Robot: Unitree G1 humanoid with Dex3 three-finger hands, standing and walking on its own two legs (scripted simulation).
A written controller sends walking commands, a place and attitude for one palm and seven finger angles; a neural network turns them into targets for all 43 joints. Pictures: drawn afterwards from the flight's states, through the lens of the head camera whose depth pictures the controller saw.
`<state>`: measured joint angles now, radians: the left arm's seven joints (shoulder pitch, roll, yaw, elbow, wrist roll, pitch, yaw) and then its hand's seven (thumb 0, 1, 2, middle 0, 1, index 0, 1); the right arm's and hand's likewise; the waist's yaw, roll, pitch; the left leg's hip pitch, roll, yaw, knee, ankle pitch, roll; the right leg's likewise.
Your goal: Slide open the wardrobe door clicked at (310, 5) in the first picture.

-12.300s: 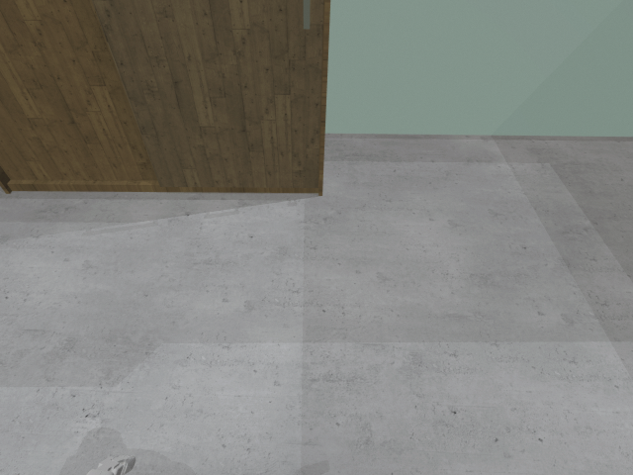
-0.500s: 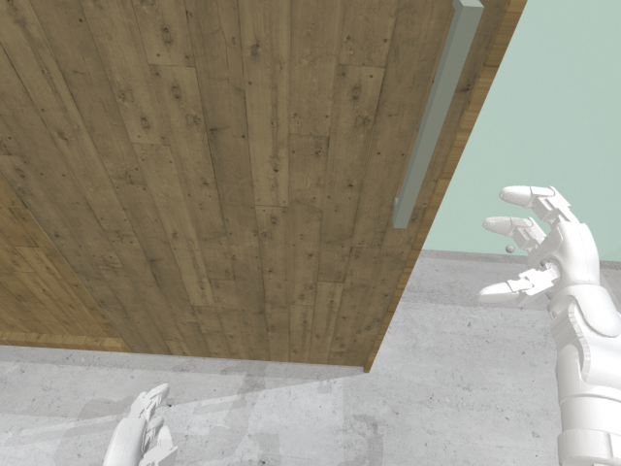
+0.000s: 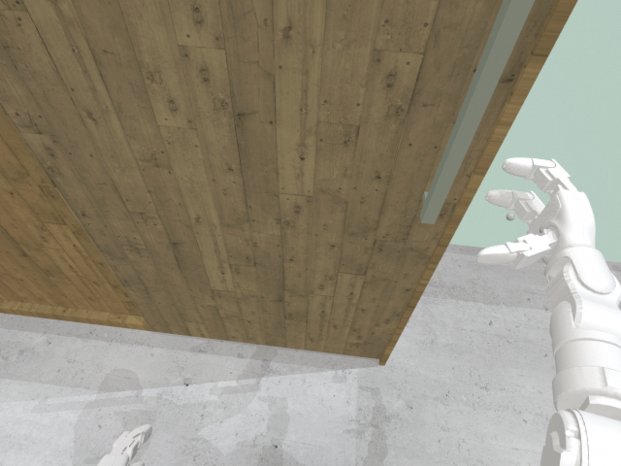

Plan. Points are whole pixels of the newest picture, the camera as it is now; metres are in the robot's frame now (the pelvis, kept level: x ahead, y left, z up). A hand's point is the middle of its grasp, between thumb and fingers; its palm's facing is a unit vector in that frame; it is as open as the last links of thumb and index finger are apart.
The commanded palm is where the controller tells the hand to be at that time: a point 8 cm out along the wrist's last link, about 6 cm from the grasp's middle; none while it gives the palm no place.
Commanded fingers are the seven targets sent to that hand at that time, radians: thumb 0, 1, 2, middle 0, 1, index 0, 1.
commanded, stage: move the hooked fingers beside the handle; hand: right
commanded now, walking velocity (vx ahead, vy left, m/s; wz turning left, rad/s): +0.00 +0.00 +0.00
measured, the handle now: (460, 124) +0.52 -0.14 +0.19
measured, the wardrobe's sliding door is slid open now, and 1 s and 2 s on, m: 0.00 0.00 0.00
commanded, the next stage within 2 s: feel for the door with the fingertips in 1.34 s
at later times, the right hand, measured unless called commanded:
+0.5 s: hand (497, 198) +0.44 -0.19 +0.13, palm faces +0.02 +1.00 +0.00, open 14.0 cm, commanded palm +0.42 -0.24 +0.12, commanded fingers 0.00 0.50 -0.30 0.30 1.20 0.30 1.20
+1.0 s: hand (491, 203) +0.45 -0.19 +0.12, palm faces +0.03 +1.00 +0.01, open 14.0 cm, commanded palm +0.42 -0.24 +0.13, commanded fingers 0.00 0.50 -0.30 0.30 1.20 0.30 1.20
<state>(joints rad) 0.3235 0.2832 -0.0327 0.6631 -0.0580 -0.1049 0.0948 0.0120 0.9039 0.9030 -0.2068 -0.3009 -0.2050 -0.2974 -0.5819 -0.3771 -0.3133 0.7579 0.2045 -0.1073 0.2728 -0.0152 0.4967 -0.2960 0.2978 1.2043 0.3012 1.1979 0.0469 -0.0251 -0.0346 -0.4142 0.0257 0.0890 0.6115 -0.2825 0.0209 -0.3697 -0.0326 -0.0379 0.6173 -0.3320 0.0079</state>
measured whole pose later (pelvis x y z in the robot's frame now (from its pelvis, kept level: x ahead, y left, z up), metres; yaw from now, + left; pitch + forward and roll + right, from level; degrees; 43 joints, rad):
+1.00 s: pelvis +0.00 -0.01 +0.00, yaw +1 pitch +8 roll +0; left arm 0.35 0.27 -0.03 0.63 -0.04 -0.04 0.05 0.01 0.90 0.90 -0.21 -0.30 -0.21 -0.30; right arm -0.71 -0.36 -0.33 0.92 0.15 -0.20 0.20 -0.02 0.50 -0.30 0.30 1.20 0.30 1.20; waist 0.07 -0.02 -0.05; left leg -0.50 0.03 0.06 0.64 -0.28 0.01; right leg -0.45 -0.03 -0.06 0.66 -0.35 -0.01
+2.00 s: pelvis +0.00 -0.01 -0.01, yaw +1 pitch +8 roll +1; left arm 0.33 0.25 -0.03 0.64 -0.03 -0.04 0.05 0.01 0.90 0.90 -0.21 -0.30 -0.21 -0.30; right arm -0.75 -0.31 -0.27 0.90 0.14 -0.18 0.13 -0.02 0.50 -0.30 0.30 1.20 0.30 1.20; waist 0.07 -0.02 -0.06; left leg -0.49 0.03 0.07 0.64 -0.28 0.00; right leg -0.45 -0.03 -0.05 0.68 -0.36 -0.01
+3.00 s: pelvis +0.00 -0.01 -0.01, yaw +1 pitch +9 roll +0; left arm 0.37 0.26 -0.02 0.64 -0.02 -0.04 0.02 0.01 0.91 0.90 -0.21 -0.30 -0.20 -0.30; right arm -0.81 -0.29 -0.27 0.99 0.12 -0.24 0.11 -0.02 0.50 -0.30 0.30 1.21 0.30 1.20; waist 0.09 -0.02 -0.07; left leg -0.54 0.02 0.07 0.67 -0.29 0.01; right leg -0.50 -0.04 -0.05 0.70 -0.36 0.00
